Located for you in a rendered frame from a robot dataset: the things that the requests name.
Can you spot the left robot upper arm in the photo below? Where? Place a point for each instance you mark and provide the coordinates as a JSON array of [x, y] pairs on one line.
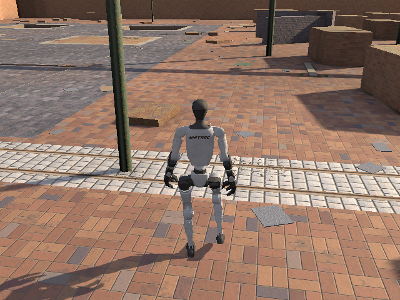
[[177, 141]]

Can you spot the right robot shin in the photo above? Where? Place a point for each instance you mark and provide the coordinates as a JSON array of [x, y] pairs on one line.
[[218, 213]]

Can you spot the robot right hand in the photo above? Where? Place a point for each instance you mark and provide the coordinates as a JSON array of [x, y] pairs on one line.
[[232, 187]]

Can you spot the robot left forearm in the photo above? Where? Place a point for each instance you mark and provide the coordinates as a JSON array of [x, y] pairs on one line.
[[170, 166]]

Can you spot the right robot upper arm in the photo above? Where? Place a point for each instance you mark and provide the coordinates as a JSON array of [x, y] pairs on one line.
[[222, 143]]

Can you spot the right robot foot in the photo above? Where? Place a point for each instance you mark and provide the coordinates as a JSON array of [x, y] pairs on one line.
[[220, 239]]

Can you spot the robot left hand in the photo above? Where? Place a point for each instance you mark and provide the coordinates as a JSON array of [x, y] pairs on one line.
[[167, 179]]

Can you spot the robot right forearm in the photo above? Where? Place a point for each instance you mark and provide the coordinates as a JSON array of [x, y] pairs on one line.
[[229, 169]]

